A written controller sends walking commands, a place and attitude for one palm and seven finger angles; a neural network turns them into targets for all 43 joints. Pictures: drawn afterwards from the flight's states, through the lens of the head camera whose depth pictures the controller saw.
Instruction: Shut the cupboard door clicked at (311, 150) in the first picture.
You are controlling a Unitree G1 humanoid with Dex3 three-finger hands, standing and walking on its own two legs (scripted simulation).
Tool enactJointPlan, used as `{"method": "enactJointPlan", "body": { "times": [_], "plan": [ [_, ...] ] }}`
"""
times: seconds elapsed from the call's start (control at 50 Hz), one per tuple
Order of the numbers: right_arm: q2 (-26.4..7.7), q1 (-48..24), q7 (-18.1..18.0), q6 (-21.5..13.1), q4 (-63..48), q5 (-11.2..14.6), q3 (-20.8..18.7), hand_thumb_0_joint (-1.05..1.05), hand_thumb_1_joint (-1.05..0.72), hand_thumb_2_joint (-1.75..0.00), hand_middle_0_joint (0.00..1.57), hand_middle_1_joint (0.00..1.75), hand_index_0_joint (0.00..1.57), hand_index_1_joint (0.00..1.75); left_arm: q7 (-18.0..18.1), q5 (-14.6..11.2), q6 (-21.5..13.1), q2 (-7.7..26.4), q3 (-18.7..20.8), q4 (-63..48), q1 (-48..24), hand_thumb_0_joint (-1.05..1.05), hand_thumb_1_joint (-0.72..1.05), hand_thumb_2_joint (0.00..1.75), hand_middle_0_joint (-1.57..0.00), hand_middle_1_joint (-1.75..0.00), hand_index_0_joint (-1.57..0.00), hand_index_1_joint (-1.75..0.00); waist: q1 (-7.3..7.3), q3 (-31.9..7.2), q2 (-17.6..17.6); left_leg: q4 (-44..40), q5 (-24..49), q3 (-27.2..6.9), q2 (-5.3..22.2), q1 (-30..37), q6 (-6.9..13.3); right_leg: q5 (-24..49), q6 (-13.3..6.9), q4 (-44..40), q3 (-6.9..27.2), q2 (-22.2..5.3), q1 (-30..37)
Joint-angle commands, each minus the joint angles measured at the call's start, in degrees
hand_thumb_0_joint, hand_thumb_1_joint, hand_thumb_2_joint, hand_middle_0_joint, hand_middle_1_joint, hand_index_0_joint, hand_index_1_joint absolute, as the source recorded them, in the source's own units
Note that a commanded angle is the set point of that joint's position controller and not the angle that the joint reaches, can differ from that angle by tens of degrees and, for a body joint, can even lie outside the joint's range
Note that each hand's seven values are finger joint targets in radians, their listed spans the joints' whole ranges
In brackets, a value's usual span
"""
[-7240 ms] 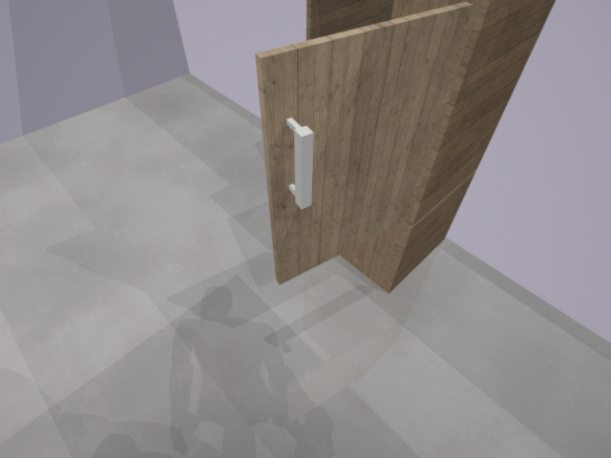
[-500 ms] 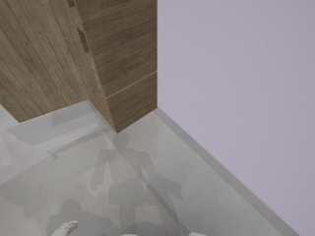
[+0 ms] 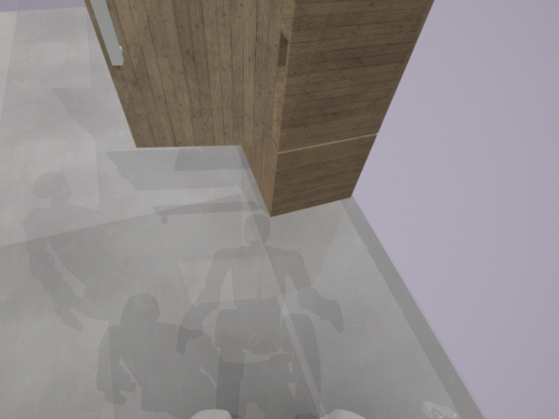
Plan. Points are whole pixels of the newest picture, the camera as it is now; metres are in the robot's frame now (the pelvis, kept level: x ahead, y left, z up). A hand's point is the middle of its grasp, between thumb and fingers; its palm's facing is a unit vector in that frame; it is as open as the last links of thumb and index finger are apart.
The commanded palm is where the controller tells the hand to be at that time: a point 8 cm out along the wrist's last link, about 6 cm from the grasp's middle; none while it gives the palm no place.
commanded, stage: turn to face it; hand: left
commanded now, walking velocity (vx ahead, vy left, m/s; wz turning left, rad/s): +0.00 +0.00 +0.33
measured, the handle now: (108, 22) +0.84 +0.45 +0.07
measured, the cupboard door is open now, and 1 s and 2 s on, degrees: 78 78 78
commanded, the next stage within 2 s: take the last steps up to it in 0.34 s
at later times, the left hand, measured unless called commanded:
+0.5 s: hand out of the picture +0.04 +0.16 -0.14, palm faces +0.17 -0.96 -0.24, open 7.4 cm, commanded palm none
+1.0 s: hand out of the picture -0.01 +0.24 -0.16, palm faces +0.31 -0.94 -0.18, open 7.4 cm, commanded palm none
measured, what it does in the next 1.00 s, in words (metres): steps on the spot: right foot, then left foot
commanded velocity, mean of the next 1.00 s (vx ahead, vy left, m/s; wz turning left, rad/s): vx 0.17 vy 0.04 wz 0.15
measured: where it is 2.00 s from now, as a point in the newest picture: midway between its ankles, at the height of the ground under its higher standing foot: (223, 340)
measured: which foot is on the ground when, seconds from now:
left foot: down 0.00-0.38, up 0.40-0.80, down 0.82-1.00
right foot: up 0.00-0.34, down 0.36-0.82, up 0.84-1.00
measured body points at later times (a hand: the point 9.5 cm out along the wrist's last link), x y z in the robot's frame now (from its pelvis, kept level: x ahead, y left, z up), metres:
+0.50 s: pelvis -0.01 -0.03 +0.01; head +0.02 -0.05 +0.46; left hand +0.03 +0.21 -0.12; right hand +0.07 -0.27 -0.15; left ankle -0.04 +0.09 -0.66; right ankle +0.00 -0.14 -0.73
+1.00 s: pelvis +0.05 +0.06 +0.02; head +0.06 +0.08 +0.47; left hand -0.03 +0.29 -0.15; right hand +0.13 -0.16 -0.13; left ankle +0.00 +0.14 -0.73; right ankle +0.09 -0.07 -0.66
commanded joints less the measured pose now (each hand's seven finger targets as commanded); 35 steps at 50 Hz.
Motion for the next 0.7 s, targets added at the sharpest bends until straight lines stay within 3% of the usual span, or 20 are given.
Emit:
{"method": "enactJointPlan", "body": {
  "times": [0.0, 0.04, 0.1, 0.14, 0.2, 0.26, 0.3, 0.32, 0.34, 0.36, 0.38, 0.4, 0.42, 0.46, 0.5, 0.56, 0.64, 0.68],
  "plan": [
    [-10.99, 4.22, -2.44, -0.90, -2.03, -0.06, -1.85, 0.00, -0.90, -0.90, 0.20, 0.30, 0.20, 0.30, -0.09, -0.06, -1.58, 3.66, 1.04, -4.62, -3.65, 0.00, 0.90, 0.90, -0.20, -0.30, -0.20, -0.30, -2.43, -7.87, 13.65, -17.01, 30.26, -16.21, 15.38, 9.80, 6.74, 5.33, 0.46, 12.71, 7.37, 1.33, -10.37],
    [-10.18, 3.63, -2.53, -1.33, -2.07, 0.12, -1.45, 0.00, -0.90, -0.90, 0.20, 0.30, 0.20, 0.30, -0.32, -0.05, -1.59, 3.43, 0.92, -3.33, -1.53, 0.00, 0.90, 0.90, -0.20, -0.30, -0.20, -0.30, -1.34, -8.99, 11.60, -16.88, 31.26, -13.69, 13.79, 11.25, 6.27, 7.34, 0.67, 10.54, 6.75, 2.00, -8.99],
    [-9.70, 5.64, -2.53, -1.44, -1.04, 0.18, -1.42, 0.00, -0.90, -0.90, 0.20, 0.30, 0.20, 0.30, -0.13, -0.11, -1.68, 2.92, 0.66, -3.12, -1.84, 0.00, 0.90, 0.90, -0.20, -0.30, -0.20, -0.30, -1.92, -9.87, 10.33, -16.75, 32.71, -14.52, 13.79, 13.47, 6.83, 7.75, 0.89, 6.46, 6.39, 3.05, -8.04],
    [-9.67, 6.19, -2.53, -1.31, -0.52, 0.09, -1.38, 0.00, -0.90, -0.90, 0.20, 0.30, 0.20, 0.30, -0.07, -0.14, -1.80, 2.66, 0.43, -3.32, -2.71, 0.00, 0.90, 0.90, -0.20, -0.30, -0.20, -0.30, -2.20, -9.41, 11.82, -16.70, 32.10, -15.29, 14.00, 13.54, 7.22, 6.74, 0.87, 2.71, 6.18, 3.45, -6.82],
    [-9.46, 6.28, -2.37, -0.88, -0.22, -0.23, -1.58, 0.00, -0.90, -0.90, 0.20, 0.30, 0.20, 0.30, 0.11, -0.33, -1.87, 1.90, 0.02, -3.76, -4.26, 0.00, 0.90, 0.90, -0.20, -0.30, -0.20, -0.30, -2.64, -8.27, 12.26, -16.49, 29.32, -16.99, 13.72, 9.90, 7.35, 4.96, 0.26, -5.04, 5.43, 4.82, -1.71],
    [-9.45, 4.76, -2.24, -0.57, -0.21, -0.23, -1.69, 0.00, -0.90, -0.90, 0.20, 0.30, 0.20, 0.30, 0.24, -0.52, -2.25, 1.55, 0.00, -2.87, -1.54, 0.00, 0.90, 0.90, -0.20, -0.30, -0.20, -0.30, -1.54, -8.25, 12.72, -15.67, 26.06, -18.47, 12.71, 6.47, 6.74, 7.29, -0.63, -13.02, 4.33, 6.65, 4.92],
    [-8.52, 3.34, -2.12, -0.52, -0.16, 0.26, -1.58, 0.00, -0.90, -0.90, 0.20, 0.30, 0.20, 0.30, 0.53, -0.61, -3.00, 1.78, 0.19, -1.52, 2.10, 0.00, 0.90, 0.90, -0.20, -0.30, -0.20, -0.30, 0.52, -8.99, 11.36, -12.67, 21.20, -17.73, 10.39, 1.76, 4.44, 15.69, -1.09, -25.04, 4.19, 6.52, 13.75],
    [-6.79, 3.60, -1.86, -0.64, -0.07, 0.69, -1.43, 0.00, -0.90, -0.90, 0.20, 0.30, 0.20, 0.30, 0.85, -0.41, -3.68, 3.46, 0.48, -1.05, 3.48, 0.00, 0.90, 0.90, -0.20, -0.30, -0.20, -0.30, 1.02, -9.45, 6.65, -9.19, 16.08, -16.13, 7.46, -2.22, 1.77, 19.71, -1.98, -31.91, 7.23, 3.53, 19.64],
    [-4.05, 4.37, -1.43, -0.78, -0.37, 1.21, -1.11, 0.00, -0.90, -0.90, 0.20, 0.30, 0.20, 0.30, 1.30, 0.32, -4.31, 7.39, 1.22, -0.72, 4.46, 0.00, 0.90, 0.90, -0.20, -0.30, -0.20, -0.30, 1.16, -9.85, -4.63, -0.97, 3.73, -9.06, 0.91, -9.48, -2.03, 23.75, -5.70, -35.59, 18.30, -7.31, 24.51],
    [-3.27, 3.57, -1.22, -0.38, -1.37, 1.05, -0.99, 0.00, -0.90, -0.90, 0.20, 0.30, 0.20, 0.30, 1.12, 0.51, -4.37, 9.91, 1.26, -1.14, 3.80, 0.00, 0.90, 0.90, -0.20, -0.30, -0.20, -0.30, 1.17, -7.06, -9.76, 10.14, -13.24, -4.90, -3.35, -10.36, -3.98, 26.39, -12.18, -38.20, 24.44, -17.00, 18.05],
    [-4.94, 2.49, -1.31, 0.63, -0.81, 0.47, -1.62, 0.00, -0.90, -0.90, 0.20, 0.30, 0.20, 0.30, 1.32, 0.27, -4.72, 8.36, 1.38, -1.58, 2.86, 0.00, 0.90, 0.90, -0.20, -0.30, -0.20, -0.30, 1.31, -5.71, -12.21, 19.28, -15.17, -7.14, -1.13, -11.19, -3.78, 28.04, -14.39, -38.60, 25.40, -16.56, 13.19],
    [-5.09, 2.54, -1.24, 0.93, 0.33, 0.50, -1.82, 0.00, -0.90, -0.90, 0.20, 0.30, 0.20, 0.30, 1.38, 0.18, -4.73, 6.87, 1.07, -1.72, 0.80, 0.00, 0.90, 0.90, -0.20, -0.30, -0.20, -0.30, 0.30, -4.18, -9.89, 25.05, -12.30, -6.99, -0.73, -12.41, -4.14, 30.44, -14.66, -37.78, 22.67, -13.96, 13.29],
    [-4.41, 3.19, -1.05, 1.15, 1.52, 0.64, -1.81, 0.00, -0.90, -0.90, 0.20, 0.30, 0.20, 0.30, 1.25, 0.04, -4.72, 5.52, 0.67, -1.89, -0.59, 0.00, 0.90, 0.90, -0.20, -0.30, -0.20, -0.30, -0.69, -3.60, -6.54, 27.96, -9.01, -6.87, -0.06, -12.25, -4.51, 31.64, -13.69, -36.81, 17.78, -11.19, 12.89],
    [-3.16, 4.47, -0.56, 1.02, 2.56, 0.40, -1.55, 0.00, -0.90, -0.90, 0.20, 0.30, 0.20, 0.30, 1.08, 0.08, -5.13, 4.41, 0.83, -2.17, -0.26, 0.00, 0.90, 0.90, -0.20, -0.30, -0.20, -0.30, -0.73, -4.62, -4.62, 28.21, -5.22, -5.43, 0.83, -12.58, -5.11, 27.67, -11.74, -37.52, 13.79, -9.62, 14.63],
    [-2.84, 3.94, -0.16, 0.78, 2.76, 0.16, -1.52, 0.00, -0.90, -0.90, 0.20, 0.30, 0.20, 0.30, 0.73, 0.09, -5.63, 4.31, 1.11, -1.34, 1.52, 0.00, 0.90, 0.90, -0.20, -0.30, -0.20, -0.30, 0.14, -3.67, -5.31, 25.65, -3.10, -4.30, 1.71, -13.64, -5.61, 19.07, -10.83, -39.92, 12.96, -9.73, 15.54],
    [-2.30, 0.76, 0.45, 0.27, 2.09, -0.03, -1.52, 0.00, -0.90, -0.90, 0.20, 0.30, 0.20, 0.30, 0.45, 0.37, -6.20, 4.74, 1.63, 0.73, 5.52, 0.00, 0.90, 0.90, -0.20, -0.30, -0.20, -0.30, 2.13, -1.68, -3.75, 19.70, -3.05, -2.69, 2.98, -15.21, -5.71, 9.64, -11.25, -42.98, 14.21, -11.93, 17.40],
    [-1.56, -1.94, 0.90, -0.86, 0.87, 0.20, -1.03, 0.00, -0.90, -0.90, 0.20, 0.30, 0.20, 0.30, 0.01, 0.89, -6.59, 5.74, 2.02, 3.46, 8.84, 0.00, 0.90, 0.90, -0.20, -0.30, -0.20, -0.30, 3.57, -2.23, -4.47, 8.44, -5.95, -0.50, 3.23, -13.09, -5.24, 9.20, -12.28, -42.70, 14.06, -13.49, 19.93],
    [-1.03, -0.66, 1.07, -1.49, 1.14, 0.29, -0.56, 0.00, -0.90, -0.90, 0.20, 0.30, 0.20, 0.30, -0.34, 0.90, -6.47, 6.72, 2.12, 4.06, 8.50, 0.00, 0.90, 0.90, -0.20, -0.30, -0.20, -0.30, 2.97, -3.02, -5.56, 2.24, -5.26, 1.28, 2.05, -8.27, -4.61, 10.23, -11.72, -41.13, 11.16, -12.44, 18.18]
  ]
}}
